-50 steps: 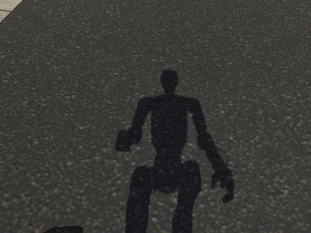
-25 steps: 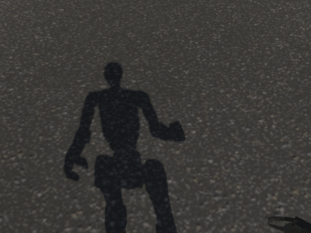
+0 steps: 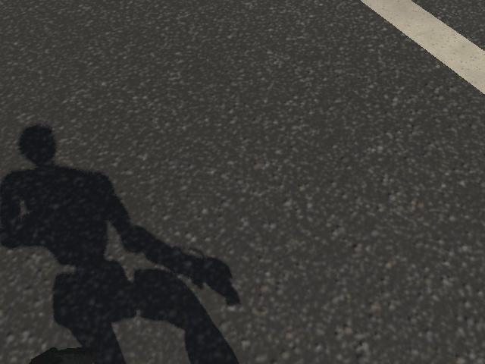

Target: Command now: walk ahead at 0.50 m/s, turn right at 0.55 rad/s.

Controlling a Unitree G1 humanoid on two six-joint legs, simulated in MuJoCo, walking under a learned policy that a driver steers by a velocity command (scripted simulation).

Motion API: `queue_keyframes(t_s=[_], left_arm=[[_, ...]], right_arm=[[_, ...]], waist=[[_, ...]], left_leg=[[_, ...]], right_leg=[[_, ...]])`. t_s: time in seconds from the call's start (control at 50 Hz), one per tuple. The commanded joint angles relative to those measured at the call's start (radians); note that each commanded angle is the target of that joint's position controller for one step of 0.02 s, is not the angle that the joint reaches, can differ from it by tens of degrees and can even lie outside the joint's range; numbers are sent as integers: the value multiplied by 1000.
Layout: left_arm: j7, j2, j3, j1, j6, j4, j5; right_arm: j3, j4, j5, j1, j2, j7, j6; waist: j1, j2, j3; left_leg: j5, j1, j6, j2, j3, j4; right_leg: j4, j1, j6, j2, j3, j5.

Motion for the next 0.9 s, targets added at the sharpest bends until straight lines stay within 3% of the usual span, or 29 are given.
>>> queue_keyframes(t_s=[0.02,0.04,0.06,0.1,0.16,0.22,0.28,0.32,0.38,0.4,0.42,0.44,0.46,0.48,0.5,0.52,0.54,0.56,0.6,0.66,0.74,0.82,0.86,0.9], left_arm=[[8,146,45,208,-29,-16,3],[10,116,34,141,-29,-24,10],[14,94,23,103,-32,-31,22],[22,93,20,93,-43,-13,25],[37,116,25,132,-50,27,18],[44,128,27,173,-49,62,11],[41,140,31,227,-49,100,3],[42,141,33,246,-44,119,0],[45,149,39,242,-30,135,3],[45,148,37,225,-25,133,3],[47,123,26,224,-22,129,10],[50,68,5,270,-25,107,32],[46,-1,-14,389,-43,111,9],[42,97,2,311,-52,117,-5],[39,130,11,193,-57,85,-15],[42,119,6,131,-59,71,-2],[45,107,9,107,-60,61,15],[45,95,10,126,-58,62,20],[47,67,6,157,-52,67,23],[50,43,-5,75,-51,42,31],[39,18,-17,-61,-66,24,23],[21,38,-11,-168,-85,-2,9],[16,66,0,-157,-94,-3,5],[20,97,20,-42,-101,28,8]], right_arm=[[-7,-135,3,-95,-109,5,-66],[-11,-123,-19,-84,-111,1,-61],[-14,-113,-21,-62,-110,4,-47],[-9,-100,-24,-47,-84,6,-25],[10,-118,-30,-133,-41,5,-15],[24,-135,-20,-237,-17,17,-21],[24,-158,-6,-308,-27,31,-26],[19,-173,-6,-327,-42,41,-31],[8,-170,-9,-273,-65,48,-36],[-4,-150,-13,-197,-84,45,-38],[-23,-115,-20,-61,-124,39,-40],[-39,-99,-34,100,-198,35,-41],[-48,-64,-27,169,-226,43,-34],[-25,-71,1,159,-136,42,-30],[-14,-82,-2,86,-104,35,-25],[-7,-94,-16,24,-94,31,-20],[-1,-96,-24,-11,-79,32,-19],[6,-100,-30,-29,-64,32,-21],[5,-97,-18,-30,-63,30,-25],[-9,-81,-9,-4,-101,13,-21],[-18,-59,5,51,-120,-3,-4],[-23,-42,14,120,-126,-9,16],[-28,-46,13,116,-133,-14,25],[-25,-57,9,95,-115,-16,32]], waist=[[106,-58,-183],[64,-48,-141],[33,-64,-128],[13,-63,-121],[37,-52,-76],[83,-64,-45],[116,-70,-11],[118,-75,3],[84,-103,-10],[38,-100,-53],[-23,-78,-152],[-57,60,-320],[-16,354,-425],[-58,222,-353],[-59,131,-216],[-35,52,-139],[-6,46,-88],[25,73,-84],[52,91,-87],[42,61,-58],[-6,68,-37],[-41,81,-25],[-19,101,-33],[51,109,-80]], left_leg=[[129,-587,37,14,-107,201],[178,-504,29,42,-105,116],[209,-438,23,58,-108,80],[243,-392,1,50,-87,18],[395,-403,-21,40,-76,-173],[576,-347,-17,3,-61,-397],[612,-332,1,-20,-63,-502],[563,-354,29,-26,-73,-550],[444,-282,75,-50,-49,-592],[432,-168,98,-82,-16,-620],[471,42,132,-67,-25,-597],[513,369,222,129,-264,-551],[231,625,359,290,-738,-726],[27,601,324,276,-776,-794],[35,468,282,250,-628,-807],[135,325,265,215,-524,-824],[229,217,267,176,-465,-849],[299,155,265,145,-425,-871],[391,111,283,115,-370,-902],[493,81,294,101,-303,-932],[484,53,253,53,-235,-916],[425,101,242,78,-299,-849],[396,129,223,96,-355,-798],[445,101,186,60,-358,-686]], right_leg=[[-363,597,-230,-293,544,-8],[-370,464,-207,-255,451,105],[-395,384,-198,-230,401,168],[-423,309,-206,-214,339,280],[-450,277,-187,-186,245,323],[-454,270,-150,-161,190,244],[-443,319,-145,-195,215,166],[-407,394,-135,-230,243,179],[-333,468,-105,-253,260,319],[-240,470,-84,-219,232,478],[-61,415,-54,-160,185,551],[269,189,-4,-70,133,290],[573,-146,59,77,132,-338],[673,-269,53,24,210,-348],[671,-319,47,-28,169,-252],[626,-291,44,-74,134,-169],[558,-255,46,-105,125,-115],[519,-198,49,-125,126,-83],[449,-161,68,-129,108,-72],[273,-182,107,-128,92,21],[-1,-93,132,-83,81,229],[-133,-37,129,-45,89,247],[-183,20,110,-40,99,191],[-243,205,70,-35,76,155]])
